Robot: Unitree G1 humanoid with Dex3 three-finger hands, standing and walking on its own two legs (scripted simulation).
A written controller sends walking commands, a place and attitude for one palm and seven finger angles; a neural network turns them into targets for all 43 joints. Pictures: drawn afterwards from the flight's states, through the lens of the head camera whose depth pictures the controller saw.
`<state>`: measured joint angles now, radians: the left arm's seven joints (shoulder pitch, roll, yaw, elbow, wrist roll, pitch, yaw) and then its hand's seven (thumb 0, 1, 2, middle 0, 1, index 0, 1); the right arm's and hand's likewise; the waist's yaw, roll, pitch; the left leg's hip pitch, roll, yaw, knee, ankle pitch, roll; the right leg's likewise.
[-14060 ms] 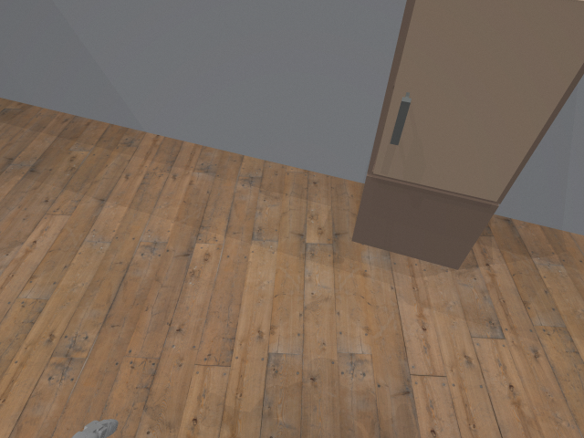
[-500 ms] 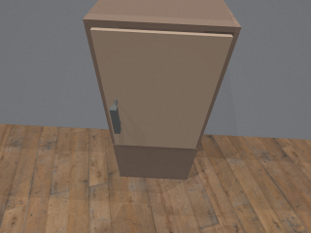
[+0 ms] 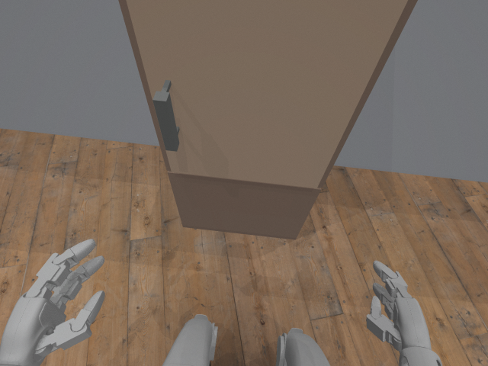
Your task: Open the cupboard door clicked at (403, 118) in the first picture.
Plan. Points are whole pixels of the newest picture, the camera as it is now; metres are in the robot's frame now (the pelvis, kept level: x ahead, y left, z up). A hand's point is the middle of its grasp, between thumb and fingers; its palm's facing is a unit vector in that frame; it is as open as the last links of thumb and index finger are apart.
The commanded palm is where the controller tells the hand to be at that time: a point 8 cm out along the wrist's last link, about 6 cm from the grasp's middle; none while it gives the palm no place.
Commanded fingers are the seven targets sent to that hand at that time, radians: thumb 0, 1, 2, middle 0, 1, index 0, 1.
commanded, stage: raise the hand with hooked fingers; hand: left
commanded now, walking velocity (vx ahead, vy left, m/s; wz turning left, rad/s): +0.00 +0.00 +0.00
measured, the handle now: (169, 116) +0.57 +0.22 +0.01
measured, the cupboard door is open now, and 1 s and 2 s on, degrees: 0 0 0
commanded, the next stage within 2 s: move the hooked fingers beside the handle in 1.68 s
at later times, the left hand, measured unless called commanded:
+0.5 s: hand (64, 282) +0.21 +0.28 +0.03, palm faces +0.05 -1.00 -0.05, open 11.6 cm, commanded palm +0.19 +0.32 +0.04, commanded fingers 0.00 -0.20 0.43 -0.28 -1.00 -0.28 -1.00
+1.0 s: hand (62, 258) +0.24 +0.30 +0.03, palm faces +0.00 -1.00 -0.07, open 13.8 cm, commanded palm +0.23 +0.35 +0.04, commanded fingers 0.00 -0.50 0.30 -0.30 -1.20 -0.30 -1.20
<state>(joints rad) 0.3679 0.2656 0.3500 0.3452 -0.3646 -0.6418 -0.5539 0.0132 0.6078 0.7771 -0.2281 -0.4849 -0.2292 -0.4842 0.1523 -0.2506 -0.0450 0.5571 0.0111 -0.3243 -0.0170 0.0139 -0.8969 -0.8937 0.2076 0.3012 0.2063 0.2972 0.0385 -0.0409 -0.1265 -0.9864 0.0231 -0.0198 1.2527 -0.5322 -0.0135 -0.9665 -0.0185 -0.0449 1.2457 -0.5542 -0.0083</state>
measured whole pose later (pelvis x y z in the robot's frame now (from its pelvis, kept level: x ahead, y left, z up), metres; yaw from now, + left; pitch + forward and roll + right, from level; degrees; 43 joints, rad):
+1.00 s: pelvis -0.02 +0.03 -0.01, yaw +0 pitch +19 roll -4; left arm 0.14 0.39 0.40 0.24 -0.36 -0.35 -0.49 0.00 -0.47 0.32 -0.30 -1.18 -0.30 -1.17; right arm 0.24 -0.27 0.03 0.53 0.03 -0.24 -0.07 0.02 -0.90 -0.89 0.21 0.30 0.21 0.30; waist 0.00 0.01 -0.16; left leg -1.13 0.01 -0.03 1.33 -0.54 0.03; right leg -1.06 -0.03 -0.06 1.26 -0.52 0.03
